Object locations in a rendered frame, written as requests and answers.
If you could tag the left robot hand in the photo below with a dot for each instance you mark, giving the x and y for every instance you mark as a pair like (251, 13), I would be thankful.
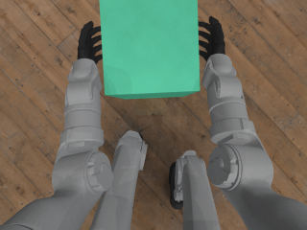
(86, 43)

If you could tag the right robot forearm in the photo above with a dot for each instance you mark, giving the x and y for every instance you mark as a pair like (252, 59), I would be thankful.
(227, 105)

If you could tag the left robot thigh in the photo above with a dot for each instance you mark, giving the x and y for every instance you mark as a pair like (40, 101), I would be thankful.
(114, 211)

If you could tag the left robot forearm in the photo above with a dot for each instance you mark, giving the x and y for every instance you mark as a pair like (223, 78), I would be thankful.
(82, 110)

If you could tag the robot left upper arm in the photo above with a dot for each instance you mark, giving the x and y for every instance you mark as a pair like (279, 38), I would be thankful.
(79, 181)

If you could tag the right robot foot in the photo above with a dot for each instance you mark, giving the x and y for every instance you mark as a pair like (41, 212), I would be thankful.
(176, 204)

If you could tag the robot right upper arm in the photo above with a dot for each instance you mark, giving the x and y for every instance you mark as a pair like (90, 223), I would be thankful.
(244, 174)

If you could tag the right robot hand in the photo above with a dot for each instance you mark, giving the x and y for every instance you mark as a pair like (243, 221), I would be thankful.
(216, 43)

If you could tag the carton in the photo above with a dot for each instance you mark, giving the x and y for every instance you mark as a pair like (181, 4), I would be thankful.
(150, 48)

